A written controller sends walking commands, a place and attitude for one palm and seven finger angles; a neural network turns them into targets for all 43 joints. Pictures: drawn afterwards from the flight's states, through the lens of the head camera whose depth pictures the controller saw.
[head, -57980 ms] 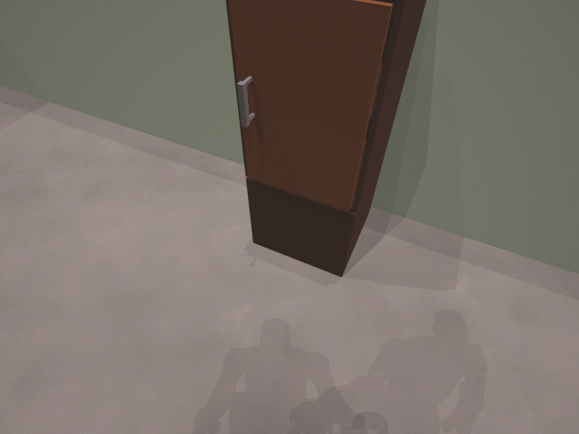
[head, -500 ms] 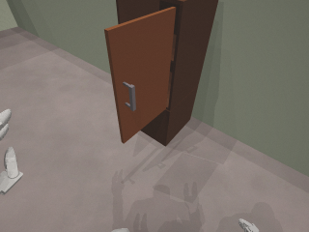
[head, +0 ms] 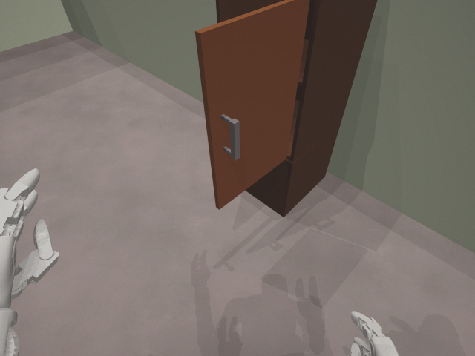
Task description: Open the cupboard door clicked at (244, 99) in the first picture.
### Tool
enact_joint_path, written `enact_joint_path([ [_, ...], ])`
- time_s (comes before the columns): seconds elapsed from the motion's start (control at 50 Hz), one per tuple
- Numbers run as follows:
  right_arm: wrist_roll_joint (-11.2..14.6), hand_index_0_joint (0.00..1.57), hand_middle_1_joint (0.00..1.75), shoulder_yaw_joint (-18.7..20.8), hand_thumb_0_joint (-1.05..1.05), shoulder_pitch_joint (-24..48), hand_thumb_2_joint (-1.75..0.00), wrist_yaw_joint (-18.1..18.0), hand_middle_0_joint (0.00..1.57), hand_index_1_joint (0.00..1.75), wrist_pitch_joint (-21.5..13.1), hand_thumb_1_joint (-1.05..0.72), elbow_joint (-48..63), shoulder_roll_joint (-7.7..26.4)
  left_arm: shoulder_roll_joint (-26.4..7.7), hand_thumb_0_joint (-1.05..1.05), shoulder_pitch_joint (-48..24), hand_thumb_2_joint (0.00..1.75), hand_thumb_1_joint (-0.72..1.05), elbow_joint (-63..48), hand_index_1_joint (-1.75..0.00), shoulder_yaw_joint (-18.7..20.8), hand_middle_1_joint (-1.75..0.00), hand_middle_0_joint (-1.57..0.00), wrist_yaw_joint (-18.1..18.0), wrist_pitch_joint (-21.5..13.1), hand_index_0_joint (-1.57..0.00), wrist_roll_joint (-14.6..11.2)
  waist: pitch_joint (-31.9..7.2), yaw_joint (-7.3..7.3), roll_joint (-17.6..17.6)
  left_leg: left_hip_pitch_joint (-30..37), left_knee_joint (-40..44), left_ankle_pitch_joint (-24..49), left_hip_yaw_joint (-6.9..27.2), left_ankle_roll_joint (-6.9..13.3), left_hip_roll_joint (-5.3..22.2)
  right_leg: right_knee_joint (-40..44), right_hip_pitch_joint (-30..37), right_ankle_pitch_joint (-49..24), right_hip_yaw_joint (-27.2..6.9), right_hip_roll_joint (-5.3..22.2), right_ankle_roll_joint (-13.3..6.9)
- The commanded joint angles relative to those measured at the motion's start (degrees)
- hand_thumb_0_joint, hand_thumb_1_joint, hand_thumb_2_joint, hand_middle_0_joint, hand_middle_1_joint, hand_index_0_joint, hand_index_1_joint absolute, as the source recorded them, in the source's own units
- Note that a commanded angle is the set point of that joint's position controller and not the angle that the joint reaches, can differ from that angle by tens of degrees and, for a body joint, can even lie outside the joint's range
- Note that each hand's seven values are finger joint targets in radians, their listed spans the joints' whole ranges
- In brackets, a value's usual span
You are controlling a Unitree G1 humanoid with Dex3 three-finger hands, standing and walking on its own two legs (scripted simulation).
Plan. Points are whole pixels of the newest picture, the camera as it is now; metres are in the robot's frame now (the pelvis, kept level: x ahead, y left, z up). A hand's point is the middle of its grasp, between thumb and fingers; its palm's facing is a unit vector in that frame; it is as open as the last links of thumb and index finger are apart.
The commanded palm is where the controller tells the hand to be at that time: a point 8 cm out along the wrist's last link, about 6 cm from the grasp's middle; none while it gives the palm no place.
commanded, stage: let the arm hang, fingers relaxed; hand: left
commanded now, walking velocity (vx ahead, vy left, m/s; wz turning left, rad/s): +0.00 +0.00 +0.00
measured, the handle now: (230, 137) +0.66 +0.07 -0.02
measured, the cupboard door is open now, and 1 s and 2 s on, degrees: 88 88 88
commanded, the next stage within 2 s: look to check the result in 1.06 s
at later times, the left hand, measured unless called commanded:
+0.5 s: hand out of the picture +0.01 +0.21 -0.15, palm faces +0.05 -0.96 -0.26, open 7.2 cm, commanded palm none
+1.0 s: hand out of the picture +0.05 +0.21 -0.15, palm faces +0.02 -0.97 -0.26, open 7.4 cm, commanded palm none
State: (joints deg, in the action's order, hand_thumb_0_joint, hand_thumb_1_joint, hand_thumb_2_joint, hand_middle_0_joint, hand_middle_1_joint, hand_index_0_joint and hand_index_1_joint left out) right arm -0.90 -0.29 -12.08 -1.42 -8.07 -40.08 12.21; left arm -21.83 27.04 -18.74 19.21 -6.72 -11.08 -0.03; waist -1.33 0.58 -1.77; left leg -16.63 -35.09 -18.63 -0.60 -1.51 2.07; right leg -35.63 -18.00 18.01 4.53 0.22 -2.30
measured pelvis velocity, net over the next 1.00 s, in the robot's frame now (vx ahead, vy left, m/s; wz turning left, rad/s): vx -0.01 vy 0.01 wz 0.00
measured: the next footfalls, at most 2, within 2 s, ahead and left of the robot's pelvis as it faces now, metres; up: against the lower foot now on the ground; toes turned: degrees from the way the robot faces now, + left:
none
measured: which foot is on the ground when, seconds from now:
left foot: down 0.00-1.00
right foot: down 0.00-1.00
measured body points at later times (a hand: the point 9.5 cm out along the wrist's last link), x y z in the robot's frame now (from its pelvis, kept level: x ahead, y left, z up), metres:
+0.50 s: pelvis -0.01 +0.00 +0.01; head +0.01 +0.00 +0.46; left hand +0.01 +0.26 -0.13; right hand +0.01 -0.24 -0.14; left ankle +0.00 +0.14 -0.73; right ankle +0.01 -0.09 -0.73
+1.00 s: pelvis -0.01 +0.01 +0.02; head +0.00 +0.00 +0.47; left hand +0.05 +0.26 -0.13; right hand +0.01 -0.25 -0.14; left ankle +0.00 +0.14 -0.73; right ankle +0.01 -0.09 -0.73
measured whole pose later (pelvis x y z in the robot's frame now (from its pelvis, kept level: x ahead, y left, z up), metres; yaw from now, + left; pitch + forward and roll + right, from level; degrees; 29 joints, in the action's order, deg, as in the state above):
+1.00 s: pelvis -0.01 +0.01 +0.02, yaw +0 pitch -2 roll +0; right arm -1.5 0.3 -12.7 -1.0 0.5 -64.7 13.6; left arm -12.2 8.7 65.1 1.2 -0.8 -0.6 0.3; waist 3.3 -0.3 -1.4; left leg -8.0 -21.4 -11.3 -0.6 -0.9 1.0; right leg -22.6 -9.6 11.0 4.4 0.6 -1.5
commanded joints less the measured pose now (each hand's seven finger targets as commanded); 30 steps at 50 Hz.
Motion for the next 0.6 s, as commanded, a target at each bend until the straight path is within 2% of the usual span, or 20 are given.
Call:
enact_joint_path([
  [0.0, -0.67, 0.20, 0.30, 4.07, 0.00, 2.35, -0.90, 1.18, 0.20, 0.30, 3.30, -0.90, 0.02, 10.03, 6.28, 0.00, -2.96, 0.90, 0.90, 27.59, -0.30, -13.69, -0.30, -0.20, 6.83, 11.74, -0.20, 2.22, -0.43, -0.73, -4.83, -6.60, 7.99, 26.21, 9.50, 7.33, 9.04, -7.92, -1.02, -4.38, -2.46, 1.80, 1.67],
  [0.02, -1.04, 0.20, 0.30, 3.50, 0.00, 2.77, -0.90, 1.05, 0.20, 0.30, 3.87, -0.90, 0.71, 9.96, 5.47, 0.00, -4.50, 0.90, 0.90, 30.01, -0.30, -13.80, -0.30, -0.20, 6.85, 11.47, -0.20, 2.14, -0.96, -0.36, -1.23, -6.98, 8.11, 27.10, 10.96, 8.05, 9.46, -6.82, 0.40, -3.72, -2.64, 1.84, 1.78],
  [0.04, -1.20, 0.20, 0.30, 3.16, 0.00, 3.36, -0.90, 0.96, 0.20, 0.30, 4.32, -0.90, 0.88, 10.10, 4.46, 0.00, -5.26, 0.90, 0.90, 33.06, -0.30, -13.81, -0.30, -0.20, 6.78, 11.15, -0.20, 2.23, -2.09, 0.26, 4.42, -6.70, 6.76, 27.88, 10.10, 7.59, 8.67, -3.67, 3.98, -8.92, -3.19, 2.32, 1.51],
  [0.06, -1.06, 0.20, 0.30, 3.01, 0.00, 3.69, -0.90, 0.89, 0.20, 0.30, 4.72, -0.90, 0.80, 9.63, 3.16, 0.00, -5.73, 0.90, 0.90, 36.61, -0.30, -13.73, -0.30, -0.20, 6.66, 10.78, -0.20, 2.38, -4.08, 0.74, 11.23, -6.23, 4.24, 24.91, 7.17, 5.81, 6.01, 0.65, 8.06, -18.14, -4.95, 4.40, 0.90],
  [0.08, -0.75, 0.20, 0.30, 3.02, 0.00, 2.82, -0.90, 0.75, 0.20, 0.30, 5.25, -0.90, 0.33, 8.52, 1.35, 0.00, -6.56, 0.90, 0.90, 40.34, -0.30, -13.63, -0.30, -0.20, 6.43, 10.38, -0.20, 2.56, -6.22, 0.20, 18.86, -3.88, -0.19, 18.53, 2.80, 3.67, 1.68, 4.42, 9.87, -28.04, -9.19, 8.60, -0.71],
  [0.1, -0.67, 0.20, 0.30, 3.20, 0.00, 1.96, -0.90, 0.67, 0.20, 0.30, 6.14, -0.90, -0.24, 8.14, -0.76, 0.00, -8.25, 0.90, 0.90, 44.14, -0.30, -13.56, -0.30, -0.20, 6.22, 10.19, -0.20, 2.52, -5.89, -0.68, 22.22, -2.95, -2.51, 9.75, 0.77, 2.42, -1.39, 7.03, 9.22, -34.38, -11.94, 12.27, -3.50],
  [0.12, -0.82, 0.20, 0.30, 3.18, 0.00, 1.72, -0.90, 0.50, 0.20, 0.30, 7.01, -0.90, -1.20, 7.90, -1.09, 0.00, -9.34, 0.90, 0.90, 47.76, -0.30, -13.81, -0.30, -0.20, 6.02, 10.09, -0.20, 2.17, -5.34, -0.72, 21.25, -2.73, -3.49, 1.05, 0.42, 2.25, -2.13, 7.89, 10.04, -38.26, -12.53, 13.56, -5.35],
  [0.14, -0.86, 0.20, 0.30, 3.10, 0.00, 1.61, -0.90, 0.39, 0.20, 0.30, 7.50, -0.90, -2.26, 7.32, -1.31, 0.00, -10.32, 0.90, 0.90, 50.84, -0.30, -14.13, -0.30, -0.20, 5.79, 10.10, -0.20, 2.03, -4.90, -0.88, 18.07, -2.62, -2.76, -2.15, 0.36, 2.17, -2.32, 7.96, 11.17, -40.05, -12.33, 13.48, -5.71],
  [0.16, -0.82, 0.20, 0.30, 2.92, 0.00, 1.04, -0.90, 0.34, 0.20, 0.30, 7.72, -0.90, -3.71, 6.84, -1.16, 0.00, -11.50, 0.90, 0.90, 53.41, -0.30, -14.52, -0.30, -0.20, 5.54, 10.15, -0.20, 1.85, -5.45, -1.25, 13.23, -0.88, -0.02, -0.01, 0.54, 2.23, -1.79, 7.70, 11.34, -37.68, -11.26, 12.83, -5.21],
  [0.18, -0.83, 0.20, 0.30, 2.52, 0.00, 0.29, -0.90, 0.32, 0.20, 0.30, 7.78, -0.90, -5.41, 6.26, -0.57, 0.00, -12.80, 0.90, 0.90, 55.82, -0.30, -15.04, -0.30, -0.20, 5.36, 10.31, -0.20, 1.57, -5.39, -1.79, 7.25, 2.74, 4.22, 7.74, 1.01, 2.35, -0.83, 7.42, 9.43, -31.57, -9.83, 11.33, -3.66],
  [0.2, -0.88, 0.20, 0.30, 2.16, 0.00, -0.14, -0.90, 0.37, 0.20, 0.30, 7.74, -0.90, -6.51, 6.54, 0.07, 0.00, -13.68, 0.90, 0.90, 57.78, -0.30, -15.47, -0.30, -0.20, 5.19, 10.45, -0.20, 1.20, -5.54, -1.93, 0.83, 5.87, 7.04, 17.27, 3.19, 2.66, 1.10, 6.26, 8.15, -24.60, -7.38, 8.29, -1.54],
  [0.22, -1.03, 0.20, 0.30, 1.87, 0.00, 1.01, -0.90, 0.25, 0.20, 0.30, 7.65, -0.90, -7.81, 6.91, 1.83, 0.00, -13.36, 0.90, 0.90, 60.08, -0.30, -15.97, -0.30, -0.20, 5.24, 10.73, -0.20, 0.82, -3.87, -1.08, -6.71, 5.11, 8.92, 20.57, 5.32, 3.35, 3.40, 6.74, 7.31, -17.53, -6.01, 6.22, -0.08],
  [0.24, -0.88, 0.20, 0.30, 1.63, 0.00, 1.51, -0.90, 0.17, 0.20, 0.30, 7.77, -0.90, -9.14, 6.29, 2.38, 0.00, -12.63, 0.90, 0.90, 62.85, -0.30, -16.16, -0.30, -0.20, 5.30, 10.89, -0.20, 0.69, -2.75, -0.54, -11.10, 3.38, 10.02, 20.53, 5.57, 3.67, 3.96, 7.94, 8.85, -14.16, -5.43, 5.34, 0.45],
  [0.26, -1.06, 0.20, 0.30, 1.91, 0.00, 1.77, -0.90, 0.00, 0.20, 0.30, 7.92, -0.90, -9.78, 5.65, 3.41, 0.00, -11.50, 0.90, 0.90, 64.39, -0.30, -15.26, -0.30, -0.20, 5.24, 10.86, -0.20, 0.93, -1.93, -0.02, -12.95, 1.99, 10.29, 18.38, 5.04, 3.57, 3.69, 9.52, 10.34, -13.34, -4.85, 5.31, 0.24],
  [0.28, -0.96, 0.20, 0.30, 1.92, 0.00, 1.40, -0.90, -0.05, 0.20, 0.30, 8.10, -0.90, -10.46, 5.15, 3.15, 0.00, -11.42, 0.90, 0.90, 66.12, -0.30, -15.32, -0.30, -0.20, 5.23, 10.80, -0.20, 0.88, -1.34, -0.05, -12.83, 1.29, 10.60, 16.05, 4.67, 3.25, 3.22, 10.75, 11.20, -13.46, -5.13, 5.48, -0.20],
  [0.3, -0.75, 0.20, 0.30, 1.96, 0.00, 0.69, -0.90, -0.09, 0.20, 0.30, 8.27, -0.90, -11.13, 5.80, 2.37, 0.00, -12.26, 0.90, 0.90, 67.55, -0.30, -15.61, -0.30, -0.20, 5.23, 10.71, -0.20, 0.91, -0.42, -0.18, -9.49, 1.44, 10.55, 14.76, 4.79, 2.97, 3.26, 11.87, 11.25, -13.66, -5.16, 5.57, -0.49],
  [0.34, -0.62, 0.20, 0.30, 2.01, 0.00, -0.89, -0.90, -0.17, 0.20, 0.30, 8.50, -0.90, -13.02, 5.41, 2.91, 0.00, -13.41, 0.90, 0.90, 70.25, -0.30, -16.08, -0.30, -0.20, 5.43, 10.73, -0.20, 0.72, 1.16, -0.59, -6.16, 1.11, 12.54, 9.56, 4.91, 2.79, 3.36, 14.26, 10.38, -9.47, -5.33, 5.83, -0.75],
  [0.44, -0.54, 0.20, 0.30, 2.20, 0.00, -2.70, -0.90, -0.16, 0.20, 0.30, 8.38, -0.90, -16.31, 6.73, 1.93, 0.00, -14.88, 0.90, 0.90, 75.31, -0.30, -16.38, -0.30, -0.20, 5.70, 10.54, -0.20, 0.60, 3.95, -0.67, 0.36, 1.81, 15.42, 5.92, 4.91, 2.93, 3.71, 17.53, 8.96, -4.06, -5.73, 5.83, -0.83],
  [0.52, -0.56, 0.20, 0.30, 2.31, 0.00, -3.76, -0.90, -0.06, 0.20, 0.30, 8.19, -0.90, -18.41, 7.15, 1.08, 0.00, -15.41, 0.90, 0.90, 77.91, -0.30, -16.32, -0.30, -0.20, 5.66, 10.43, -0.20, 0.59, 4.27, -0.88, 1.32, 2.88, 16.62, 4.44, 4.50, 3.10, 3.61, 18.51, 8.07, -1.65, -6.17, 5.97, -0.85],
  [0.58, -0.50, 0.20, 0.30, 2.33, 0.00, -3.88, -0.90, -0.05, 0.20, 0.30, 8.01, -0.90, -19.57, 7.59, 0.57, 0.00, -15.63, 0.90, 0.90, 79.18, -0.30, -16.30, -0.30, -0.20, 5.57, 10.23, -0.20, 0.54, 4.04, -0.86, 3.76, 3.94, 16.62, 5.62, 4.08, 3.08, 3.45, 18.75, 7.94, -2.01, -6.38, 6.15, -0.81],
])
